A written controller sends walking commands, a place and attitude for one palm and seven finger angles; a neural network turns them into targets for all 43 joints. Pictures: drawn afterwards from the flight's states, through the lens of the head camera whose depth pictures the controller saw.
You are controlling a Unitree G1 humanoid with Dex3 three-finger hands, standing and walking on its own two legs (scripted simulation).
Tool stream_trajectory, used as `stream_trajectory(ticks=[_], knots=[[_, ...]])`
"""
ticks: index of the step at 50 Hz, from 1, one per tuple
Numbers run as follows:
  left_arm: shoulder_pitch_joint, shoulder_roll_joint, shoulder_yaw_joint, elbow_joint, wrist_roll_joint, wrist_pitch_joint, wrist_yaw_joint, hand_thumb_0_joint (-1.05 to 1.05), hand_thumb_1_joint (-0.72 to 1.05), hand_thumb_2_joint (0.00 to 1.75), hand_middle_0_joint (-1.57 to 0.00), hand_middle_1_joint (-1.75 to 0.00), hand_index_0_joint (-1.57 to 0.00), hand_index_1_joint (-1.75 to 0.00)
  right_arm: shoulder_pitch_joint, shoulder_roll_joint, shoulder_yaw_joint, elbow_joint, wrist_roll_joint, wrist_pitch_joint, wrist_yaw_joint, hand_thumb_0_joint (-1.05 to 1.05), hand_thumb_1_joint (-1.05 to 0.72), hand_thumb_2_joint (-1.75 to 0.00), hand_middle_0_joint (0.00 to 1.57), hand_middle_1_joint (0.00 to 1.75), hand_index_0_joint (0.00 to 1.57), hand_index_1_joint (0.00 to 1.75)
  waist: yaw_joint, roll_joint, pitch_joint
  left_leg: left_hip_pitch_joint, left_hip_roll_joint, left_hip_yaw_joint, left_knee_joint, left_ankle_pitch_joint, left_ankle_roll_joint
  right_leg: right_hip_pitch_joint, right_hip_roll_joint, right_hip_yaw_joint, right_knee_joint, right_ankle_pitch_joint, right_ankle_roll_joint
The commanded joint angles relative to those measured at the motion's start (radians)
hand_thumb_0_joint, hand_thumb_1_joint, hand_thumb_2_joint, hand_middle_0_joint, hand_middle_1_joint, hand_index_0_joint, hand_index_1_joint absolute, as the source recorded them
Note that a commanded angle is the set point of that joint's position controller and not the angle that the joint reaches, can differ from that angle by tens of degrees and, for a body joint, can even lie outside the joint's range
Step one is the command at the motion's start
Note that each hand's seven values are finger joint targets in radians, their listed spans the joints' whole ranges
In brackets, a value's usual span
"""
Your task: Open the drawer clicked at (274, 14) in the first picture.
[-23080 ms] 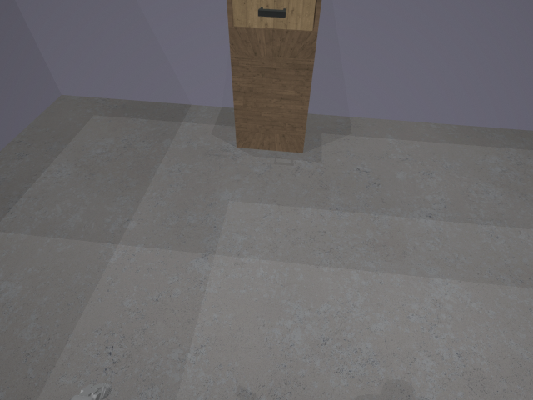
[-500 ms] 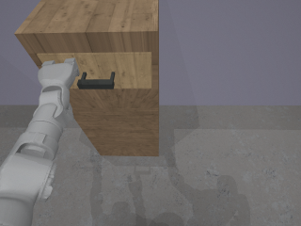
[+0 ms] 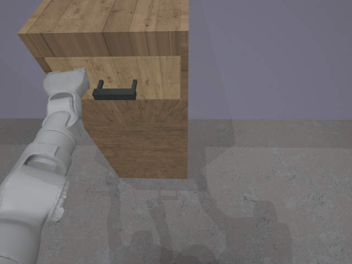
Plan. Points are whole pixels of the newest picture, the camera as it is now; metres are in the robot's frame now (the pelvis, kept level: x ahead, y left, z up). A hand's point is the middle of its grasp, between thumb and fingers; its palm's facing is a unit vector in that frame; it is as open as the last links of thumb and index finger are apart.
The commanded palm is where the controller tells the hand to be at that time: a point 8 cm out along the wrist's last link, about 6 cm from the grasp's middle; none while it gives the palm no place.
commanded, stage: re-aim the fingers above the handle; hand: left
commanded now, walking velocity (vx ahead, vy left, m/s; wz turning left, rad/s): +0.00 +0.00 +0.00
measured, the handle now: (116, 88) +0.58 +0.16 +0.03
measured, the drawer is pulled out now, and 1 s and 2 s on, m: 0.00 0.00 0.00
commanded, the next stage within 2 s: lower the fingers behind the handle in 0.78 s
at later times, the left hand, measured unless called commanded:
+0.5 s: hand (69, 104) +0.48 +0.25 +0.08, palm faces -0.24 +0.04 -0.97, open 13.8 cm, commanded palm +0.47 +0.19 +0.14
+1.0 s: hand (71, 95) +0.50 +0.24 +0.09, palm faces -0.15 +0.09 -0.98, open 13.8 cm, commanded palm +0.48 +0.20 +0.13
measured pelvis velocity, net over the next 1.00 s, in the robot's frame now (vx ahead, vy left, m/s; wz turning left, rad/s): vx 0.01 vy -0.01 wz -0.02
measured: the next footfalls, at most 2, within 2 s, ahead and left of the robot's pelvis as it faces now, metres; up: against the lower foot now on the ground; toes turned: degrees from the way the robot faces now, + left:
none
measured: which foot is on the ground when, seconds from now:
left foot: down 0.00-1.00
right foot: down 0.00-1.00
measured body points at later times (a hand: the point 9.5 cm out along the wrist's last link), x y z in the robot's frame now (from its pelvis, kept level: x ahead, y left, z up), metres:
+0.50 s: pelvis +0.01 -0.01 +0.00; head +0.09 -0.05 +0.45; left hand +0.49 +0.24 +0.13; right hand +0.06 -0.27 -0.15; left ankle -0.02 +0.10 -0.72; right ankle -0.01 -0.12 -0.72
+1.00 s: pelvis +0.01 -0.01 +0.00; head +0.09 -0.04 +0.44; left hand +0.50 +0.23 +0.15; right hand +0.07 -0.26 -0.15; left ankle -0.02 +0.10 -0.72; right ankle -0.01 -0.13 -0.72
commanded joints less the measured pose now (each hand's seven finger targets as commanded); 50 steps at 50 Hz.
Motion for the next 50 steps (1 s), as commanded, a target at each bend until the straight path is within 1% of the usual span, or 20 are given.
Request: stream_trajectory(ticks=[1, 3, 6, 9, 10, 15, 19, 21, 23, 26, 27, 29, 30, 33, 36, 38, 42, 45, 48, 50], knots=[[-0.49, -0.239, -0.232, -0.549, -0.075, -0.224, -0.097, 0.0, -0.5, 0.3, -0.3, -1.2, -0.3, -1.2, 0.035, -0.164, -0.073, -0.099, 0.002, -0.092, -0.019, 0.0, -0.9, -0.9, 0.2, 0.3, 0.2, 0.3, -0.132, -0.045, -0.417, 0.47, 0.0, -0.064, 0.008, 0.543, 0.04, 0.073, 0.036, -0.052, -0.071, 0.308, -0.008], [-0.543, -0.079, -0.098, -0.584, -0.082, -0.312, -0.081, 0.0, -0.5, 0.3, -0.3, -1.2, -0.3, -1.2, 0.065, -0.17, -0.075, -0.055, -0.007, -0.105, -0.031, 0.0, -0.9, -0.9, 0.2, 0.3, 0.2, 0.3, -0.119, 0.004, -0.355, 0.487, 0.0, -0.084, 0.009, 0.526, 0.025, 0.025, 0.041, -0.059, -0.066, 0.268, -0.019], [-0.646, 0.137, 0.104, -0.651, -0.073, -0.454, 0.004, 0.0, -0.5, 0.3, -0.3, -1.2, -0.3, -1.2, 0.115, -0.163, -0.075, -0.026, -0.024, -0.114, -0.046, 0.0, -0.9, -0.9, 0.2, 0.3, 0.2, 0.3, -0.07, 0.058, -0.386, 0.45, -0.009, -0.067, 0.024, 0.526, -0.003, 0.04, 0.038, -0.059, -0.025, 0.29, -0.042], [-0.54, 0.354, 0.323, -0.53, 0.01, -0.437, 0.175, 0.0, -0.5, 0.3, -0.3, -1.2, -0.3, -1.2, 0.105, -0.132, -0.054, -0.043, -0.022, -0.108, -0.03, 0.0, -0.9, -0.9, 0.2, 0.3, 0.2, 0.3, 0.02, 0.075, -0.435, 0.3, -0.026, -0.057, 0.028, 0.519, -0.033, 0.12, 0.042, -0.072, 0.037, 0.319, -0.062], [-0.49, 0.364, 0.331, -0.485, 0.024, -0.398, 0.22, 0.0, -0.5, 0.3, -0.3, -1.2, -0.3, -1.2, 0.074, -0.121, -0.042, -0.06, -0.018, -0.096, -0.029, 0.0, -0.9, -0.9, 0.2, 0.3, 0.2, 0.3, 0.04, 0.05, -0.433, 0.226, -0.033, -0.039, 0.023, 0.479, -0.031, 0.171, 0.039, -0.07, 0.047, 0.34, -0.065], [-0.306, 0.309, 0.214, -0.217, 0.07, -0.152, 0.32, 0.0, -0.5, 0.3, -0.3, -1.2, -0.3, -1.2, -0.03, -0.14, -0.009, -0.08, -0.013, -0.052, -0.032, 0.0, -0.9, -0.9, 0.2, 0.3, 0.2, 0.3, 0.068, -0.122, -0.397, 0.037, -0.025, 0.062, -0.002, 0.335, -0.015, 0.314, 0.012, -0.038, 0.017, 0.383, -0.039], [-0.286, 0.34, 0.196, -0.003, 0.09, 0.035, 0.186, 0.0, -0.5, 0.3, -0.3, -1.2, -0.3, -1.2, -0.007, -0.179, -0.028, -0.082, 0.018, -0.012, -0.029, 0.0, -0.9, -0.9, 0.2, 0.3, 0.2, 0.3, 0.042, -0.24, -0.45, 0.038, -0.015, 0.08, -0.051, 0.301, -0.007, 0.427, 0.008, -0.021, -0.039, 0.436, -0.009], [-0.302, 0.253, 0.126, -0.043, 0.037, 0.023, 0.036, 0.0, -0.5, 0.3, -0.3, -1.2, -0.3, -1.2, 0.024, -0.203, -0.048, -0.106, 0.022, 0.004, -0.038, 0.0, -0.9, -0.9, 0.2, 0.3, 0.2, 0.3, -0.02, -0.296, -0.459, 0.08, -0.022, 0.072, -0.051, 0.326, 0.017, 0.46, 0.002, -0.025, -0.059, 0.538, 0.006], [-0.3, 0.061, -0.007, -0.244, -0.019, -0.079, -0.091, 0.0, -0.5, 0.3, -0.3, -1.2, -0.3, -1.2, 0.024, -0.202, -0.065, -0.123, 0.019, -0.011, -0.042, 0.0, -0.9, -0.9, 0.2, 0.3, 0.2, 0.3, -0.075, -0.284, -0.424, 0.167, -0.02, 0.049, -0.038, 0.375, 0.035, 0.421, -0.002, -0.019, -0.072, 0.627, 0.018], [-0.449, -0.189, -0.223, -0.528, -0.067, -0.219, -0.139, 0.0, -0.5, 0.3, -0.3, -1.2, -0.3, -1.2, 0.02, -0.166, -0.066, -0.102, 0.019, -0.078, -0.036, 0.0, -0.9, -0.9, 0.2, 0.3, 0.2, 0.3, -0.134, -0.073, -0.391, 0.392, -0.028, -0.009, -0.008, 0.471, 0.052, 0.207, 0.021, -0.024, -0.093, 0.474, 0.001], [-0.507, -0.152, -0.195, -0.591, -0.085, -0.258, -0.131, 0.0, -0.5, 0.3, -0.3, -1.2, -0.3, -1.2, 0.028, -0.165, -0.068, -0.068, 0.016, -0.099, -0.037, 0.0, -0.9, -0.9, 0.2, 0.3, 0.2, 0.3, -0.133, 0.016, -0.384, 0.461, -0.019, -0.04, -0.004, 0.508, 0.045, 0.136, 0.028, -0.034, -0.092, 0.4, -0.004], [-0.579, -0.076, -0.129, -0.664, -0.106, -0.327, -0.107, 0.0, -0.5, 0.3, -0.3, -1.2, -0.3, -1.2, 0.058, -0.167, -0.071, -0.04, 0.004, -0.129, -0.042, 0.0, -0.9, -0.9, 0.2, 0.3, 0.2, 0.3, -0.126, 0.081, -0.397, 0.545, -0.018, -0.071, 0.015, 0.587, 0.034, 0.068, 0.035, -0.042, -0.073, 0.354, -0.011], [-0.599, 0.014, -0.04, -0.699, -0.116, -0.368, -0.09, 0.0, -0.5, 0.3, -0.3, -1.2, -0.3, -1.2, 0.082, -0.167, -0.075, -0.024, -0.002, -0.139, -0.046, 0.0, -0.9, -0.9, 0.2, 0.3, 0.2, 0.3, -0.108, 0.093, -0.424, 0.565, -0.014, -0.076, 0.021, 0.63, 0.022, 0.066, 0.036, -0.047, -0.06, 0.359, -0.016], [-0.596, 0.111, 0.082, -0.754, -0.123, -0.463, -0.003, 0.0, -0.5, 0.3, -0.3, -1.2, -0.3, -1.2, 0.114, -0.148, -0.069, -0.017, -0.015, -0.161, -0.051, 0.0, -0.9, -0.9, 0.2, 0.3, 0.2, 0.3, -0.06, 0.091, -0.501, 0.55, -0.011, -0.061, 0.044, 0.701, -0.003, 0.09, 0.032, -0.058, -0.01, 0.396, -0.027], [-0.457, 0.447, 0.385, -0.576, -0.045, -0.433, 0.145, 0.0, -0.5, 0.3, -0.3, -1.2, -0.3, -1.2, 0.088, -0.146, -0.048, -0.033, -0.014, -0.127, -0.04, 0.0, -0.9, -0.9, 0.2, 0.3, 0.2, 0.3, 0.042, -0.001, -0.482, 0.292, -0.036, -0.044, 0.037, 0.592, -0.019, 0.24, 0.028, -0.06, 0.036, 0.459, -0.05], [-0.362, 0.3, 0.263, -0.471, -0.027, -0.353, 0.218, 0.0, -0.5, 0.3, -0.3, -1.2, -0.3, -1.2, 0.0, -0.109, -0.024, -0.07, 0.006, -0.097, -0.037, 0.0, -0.9, -0.9, 0.2, 0.3, 0.2, 0.3, 0.054, -0.081, -0.378, 0.143, -0.043, 0.004, 0.012, 0.455, -0.015, 0.289, 0.017, -0.055, 0.028, 0.452, -0.051], [-0.224, 0.293, 0.198, -0.153, 0.063, -0.152, 0.265, 0.0, -0.5, 0.3, -0.3, -1.2, -0.3, -1.2, -0.043, -0.144, -0.002, -0.081, -0.001, -0.047, -0.033, 0.0, -0.9, -0.9, 0.2, 0.3, 0.2, 0.3, 0.074, -0.157, -0.334, 0.023, -0.027, 0.06, -0.008, 0.356, -0.022, 0.306, 0.01, -0.046, 0.015, 0.409, -0.037], [-0.249, 0.275, 0.138, 0.011, 0.126, 0.013, 0.197, 0.0, -0.5, 0.3, -0.3, -1.2, -0.3, -1.2, -0.03, -0.173, -0.019, -0.086, 0.014, -0.014, -0.017, 0.0, -0.9, -0.9, 0.2, 0.3, 0.2, 0.3, 0.049, -0.168, -0.398, 0.062, -0.012, 0.074, -0.046, 0.328, -0.021, 0.347, 0.015, -0.04, -0.027, 0.405, -0.028], [-0.254, 0.208, 0.096, -0.028, 0.044, -0.003, 0.002, 0.0, -0.5, 0.3, -0.3, -1.2, -0.3, -1.2, 0.037, -0.206, -0.049, -0.116, 0.021, 0.005, -0.024, 0.0, -0.9, -0.9, 0.2, 0.3, 0.2, 0.3, -0.036, -0.293, -0.408, 0.108, -0.016, 0.059, -0.029, 0.36, 0.017, 0.379, 0.015, -0.044, -0.048, 0.527, -0.001], [-0.315, 0.08, 0.006, -0.214, -0.007, -0.123, -0.114, 0.0, -0.5, 0.3, -0.3, -1.2, -0.3, -1.2, 0.035, -0.203, -0.065, -0.121, 0.012, -0.008, -0.033, 0.0, -0.9, -0.9, 0.2, 0.3, 0.2, 0.3, -0.086, -0.276, -0.379, 0.163, -0.02, 0.034, -0.019, 0.374, 0.034, 0.351, 0.006, -0.029, -0.063, 0.565, 0.012]])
